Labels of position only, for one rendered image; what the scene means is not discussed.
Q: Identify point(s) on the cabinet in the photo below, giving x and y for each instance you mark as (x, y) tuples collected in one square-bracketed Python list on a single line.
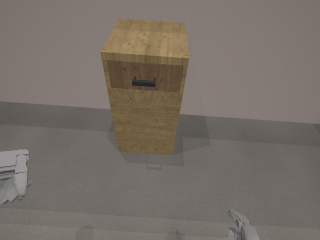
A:
[(146, 121)]

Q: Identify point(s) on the drawer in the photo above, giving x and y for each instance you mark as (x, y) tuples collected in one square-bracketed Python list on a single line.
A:
[(167, 76)]

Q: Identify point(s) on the left robot hand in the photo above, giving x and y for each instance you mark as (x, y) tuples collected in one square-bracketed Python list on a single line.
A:
[(14, 169)]

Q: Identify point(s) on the handle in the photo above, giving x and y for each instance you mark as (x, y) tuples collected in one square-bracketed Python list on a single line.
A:
[(144, 83)]

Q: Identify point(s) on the right robot hand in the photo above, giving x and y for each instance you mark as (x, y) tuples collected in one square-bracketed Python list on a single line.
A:
[(248, 232)]

